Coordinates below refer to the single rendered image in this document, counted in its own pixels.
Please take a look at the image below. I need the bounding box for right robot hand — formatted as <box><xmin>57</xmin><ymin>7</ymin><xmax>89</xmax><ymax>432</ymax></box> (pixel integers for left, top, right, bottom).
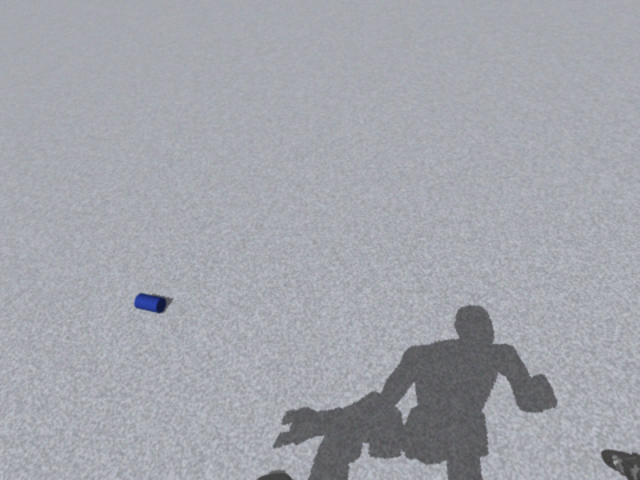
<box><xmin>601</xmin><ymin>450</ymin><xmax>640</xmax><ymax>480</ymax></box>

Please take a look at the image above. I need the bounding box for can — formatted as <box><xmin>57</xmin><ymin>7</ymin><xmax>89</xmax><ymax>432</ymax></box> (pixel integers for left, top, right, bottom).
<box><xmin>134</xmin><ymin>293</ymin><xmax>166</xmax><ymax>313</ymax></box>

